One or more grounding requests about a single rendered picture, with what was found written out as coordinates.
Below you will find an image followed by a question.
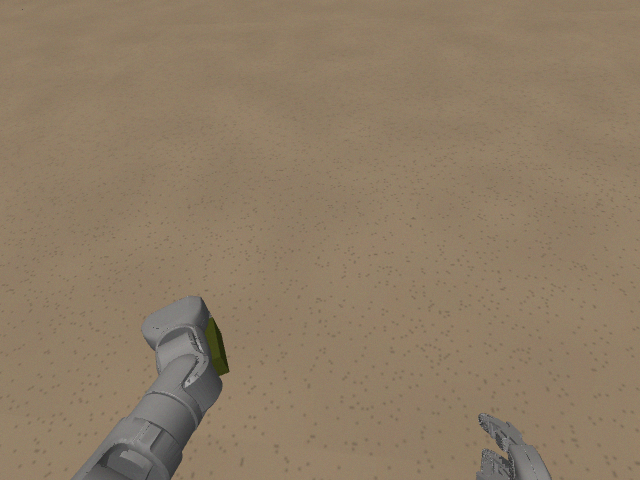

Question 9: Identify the left robot arm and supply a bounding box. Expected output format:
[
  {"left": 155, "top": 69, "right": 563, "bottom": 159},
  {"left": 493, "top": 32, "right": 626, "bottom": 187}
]
[{"left": 70, "top": 323, "right": 223, "bottom": 480}]

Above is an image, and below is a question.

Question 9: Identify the left robot hand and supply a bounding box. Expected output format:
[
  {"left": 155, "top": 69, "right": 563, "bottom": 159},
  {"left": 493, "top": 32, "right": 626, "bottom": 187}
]
[{"left": 141, "top": 296, "right": 212, "bottom": 351}]

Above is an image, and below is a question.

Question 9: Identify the small box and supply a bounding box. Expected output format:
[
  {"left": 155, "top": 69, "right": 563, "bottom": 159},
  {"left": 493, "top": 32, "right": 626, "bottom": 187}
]
[{"left": 205, "top": 317, "right": 229, "bottom": 376}]

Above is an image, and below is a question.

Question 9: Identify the right robot hand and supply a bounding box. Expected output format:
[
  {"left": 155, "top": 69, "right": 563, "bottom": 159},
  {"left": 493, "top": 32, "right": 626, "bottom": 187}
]
[{"left": 476, "top": 413, "right": 552, "bottom": 480}]

